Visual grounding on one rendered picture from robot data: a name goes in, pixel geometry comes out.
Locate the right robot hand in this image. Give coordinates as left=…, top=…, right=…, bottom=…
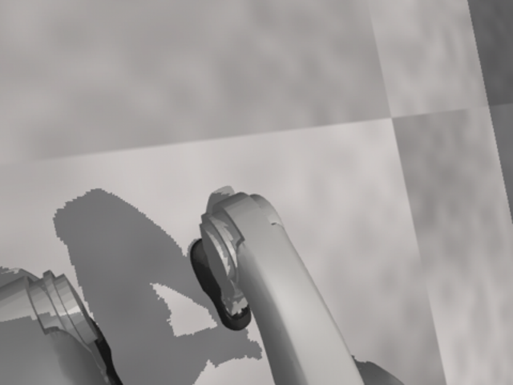
left=352, top=355, right=405, bottom=385

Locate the left robot foot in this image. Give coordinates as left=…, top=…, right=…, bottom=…
left=89, top=316, right=123, bottom=385

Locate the right robot foot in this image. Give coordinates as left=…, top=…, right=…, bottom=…
left=190, top=238, right=251, bottom=330

